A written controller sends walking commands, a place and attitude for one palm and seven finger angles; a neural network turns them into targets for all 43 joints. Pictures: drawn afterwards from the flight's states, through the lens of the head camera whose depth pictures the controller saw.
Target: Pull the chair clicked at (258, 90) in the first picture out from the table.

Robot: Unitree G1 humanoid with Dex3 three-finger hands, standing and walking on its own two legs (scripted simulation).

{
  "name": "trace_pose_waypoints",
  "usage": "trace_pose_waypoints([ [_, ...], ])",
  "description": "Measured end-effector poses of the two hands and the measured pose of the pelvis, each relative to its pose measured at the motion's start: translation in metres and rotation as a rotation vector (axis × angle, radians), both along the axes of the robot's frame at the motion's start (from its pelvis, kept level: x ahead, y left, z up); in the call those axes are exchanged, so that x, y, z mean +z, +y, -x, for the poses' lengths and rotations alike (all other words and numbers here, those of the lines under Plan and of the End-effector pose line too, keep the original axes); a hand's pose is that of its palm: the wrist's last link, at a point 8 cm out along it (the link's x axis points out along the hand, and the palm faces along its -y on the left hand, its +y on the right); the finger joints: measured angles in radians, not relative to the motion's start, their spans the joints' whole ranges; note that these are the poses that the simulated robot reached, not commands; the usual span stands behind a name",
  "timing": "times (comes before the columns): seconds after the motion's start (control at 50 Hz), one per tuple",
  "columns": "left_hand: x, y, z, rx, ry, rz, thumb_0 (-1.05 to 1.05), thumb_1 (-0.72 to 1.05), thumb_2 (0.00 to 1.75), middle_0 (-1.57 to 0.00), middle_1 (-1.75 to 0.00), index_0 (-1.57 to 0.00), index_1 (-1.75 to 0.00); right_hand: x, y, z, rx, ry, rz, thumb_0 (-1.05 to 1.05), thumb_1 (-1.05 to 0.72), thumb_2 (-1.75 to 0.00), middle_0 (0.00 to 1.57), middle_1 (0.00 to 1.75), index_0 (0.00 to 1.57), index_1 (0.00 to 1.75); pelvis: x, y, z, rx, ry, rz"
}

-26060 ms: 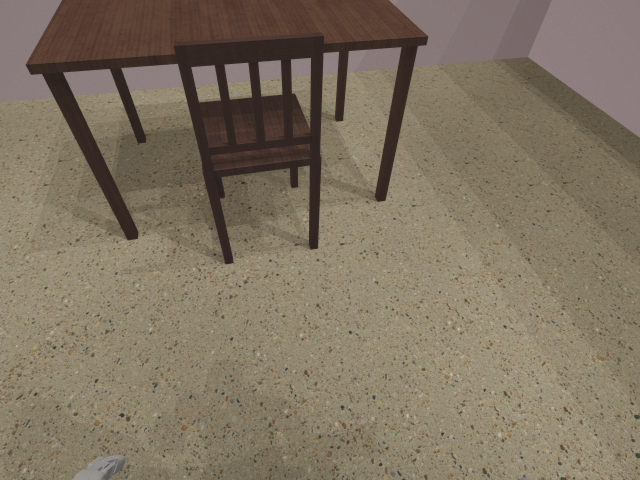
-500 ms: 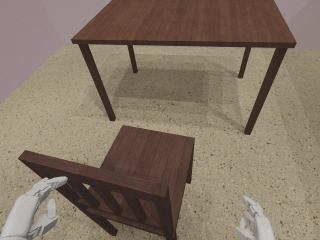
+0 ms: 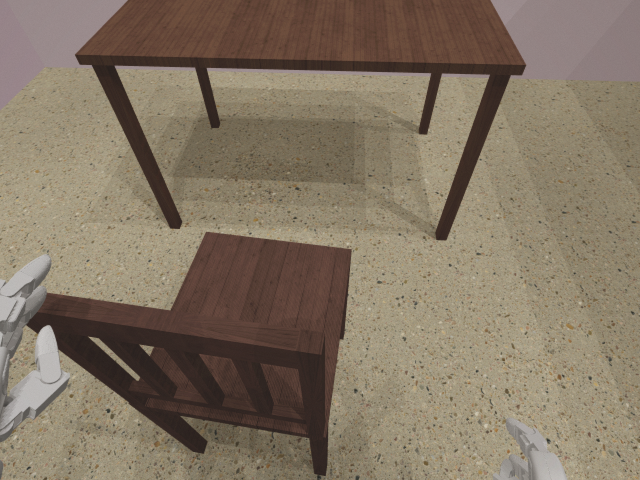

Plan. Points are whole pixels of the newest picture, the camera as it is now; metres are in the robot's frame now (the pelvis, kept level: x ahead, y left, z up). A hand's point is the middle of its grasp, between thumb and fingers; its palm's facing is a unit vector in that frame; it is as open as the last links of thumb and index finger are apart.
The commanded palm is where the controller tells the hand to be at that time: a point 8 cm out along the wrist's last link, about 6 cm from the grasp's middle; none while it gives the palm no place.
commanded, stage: step back with the hand held close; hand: left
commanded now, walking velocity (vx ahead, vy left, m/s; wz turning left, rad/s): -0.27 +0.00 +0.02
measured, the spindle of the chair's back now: (198, 374) +0.27 +0.20 -0.10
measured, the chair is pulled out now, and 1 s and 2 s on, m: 0.62 0.62 0.62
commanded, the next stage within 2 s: stop stepping back and stand still in 0.76 s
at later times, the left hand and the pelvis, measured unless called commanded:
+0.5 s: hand out of the picture +0.12 +0.30 +0.17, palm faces +0.45 -0.76 -0.46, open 7.4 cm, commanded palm +0.05 +0.34 +0.18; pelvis -0.07 +0.03 +0.00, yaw +3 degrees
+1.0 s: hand out of the picture +0.03 +0.29 +0.17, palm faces +0.43 -0.77 -0.47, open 7.4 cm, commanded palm -0.04 +0.32 +0.18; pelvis -0.18 +0.02 -0.01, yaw +0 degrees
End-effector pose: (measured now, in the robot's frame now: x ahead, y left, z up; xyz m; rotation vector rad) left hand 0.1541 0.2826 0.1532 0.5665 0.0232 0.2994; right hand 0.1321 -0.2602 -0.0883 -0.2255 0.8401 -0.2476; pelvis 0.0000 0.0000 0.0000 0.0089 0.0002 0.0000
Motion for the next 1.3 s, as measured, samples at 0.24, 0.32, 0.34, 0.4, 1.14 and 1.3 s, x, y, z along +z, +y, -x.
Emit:
trace_pose_waypoints([
  [0.24, 0.037, 0.032, 0.034, 0.113, -0.202, -0.076, 0.01, 0.89, 0.9, -0.21, -0.31, -0.21, -0.3, -0.004, 0.045, 0.002, 0.036, -0.121, -0.096, 0.02, -0.91, -0.9, 0.2, 0.3, 0.21, 0.3, -0.003, 0.012, 0.036, -0.012, -0.017, 0.015],
  [0.32, 0.008, 0.032, 0.043, 0.098, -0.166, 0.029, 0.01, 0.89, 0.9, -0.21, -0.3, -0.2, -0.3, 0.003, 0.053, 0.01, 0.057, -0.146, -0.072, 0.02, -0.9, -0.9, 0.2, 0.3, 0.21, 0.3, -0.008, 0.02, 0.048, -0.008, -0.018, 0.024],
  [0.34, 0.002, 0.032, 0.046, 0.084, -0.167, 0.05, 0.01, 0.89, 0.9, -0.21, -0.3, -0.2, -0.3, 0.005, 0.054, 0.014, 0.066, -0.142, -0.053, 0.01, -0.9, -0.9, 0.2, 0.3, 0.21, 0.3, -0.01, 0.023, 0.052, -0.001, -0.017, 0.027],
  [0.4, -0.002, 0.037, 0.056, 0.051, -0.19, 0.07, 0.01, 0.89, 0.9, -0.22, -0.31, -0.21, -0.3, 0.014, 0.058, 0.027, 0.084, -0.125, 0.005, 0.01, -0.9, -0.9, 0.2, 0.3, 0.21, 0.3, -0.01, 0.027, 0.062, 0.001, -0.027, 0.025],
  [1.14, 0.011, 0.036, 0.209, 0.01, -0.211, 0.024, 0.02, 0.89, 0.9, -0.21, -0.3, -0.2, -0.3, 0.026, 0.046, 0.195, 0.079, -0.161, 0.006, 0.02, -0.91, -0.9, 0.19, 0.3, 0.2, 0.3, -0.003, 0.022, 0.22, -0.01, -0.023, 0.03],
  [1.3, 0.051, 0.028, 0.264, -0.021, -0.349, -0.08, 0.01, 0.88, 0.9, -0.22, -0.31, -0.21, -0.3, 0.019, 0.062, 0.233, 0.124, -0.136, -0.025, 0.01, -0.9, -0.9, 0.2, 0.3, 0.21, 0.3, -0.001, 0.017, 0.251, 0.013, -0.048, 0.045],
])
